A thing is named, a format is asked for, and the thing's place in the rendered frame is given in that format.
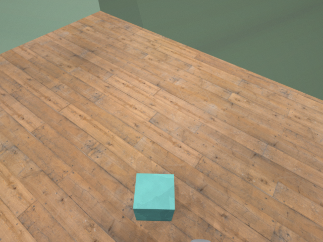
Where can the carton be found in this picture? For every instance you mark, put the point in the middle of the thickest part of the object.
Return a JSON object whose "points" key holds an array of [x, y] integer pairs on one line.
{"points": [[154, 198]]}

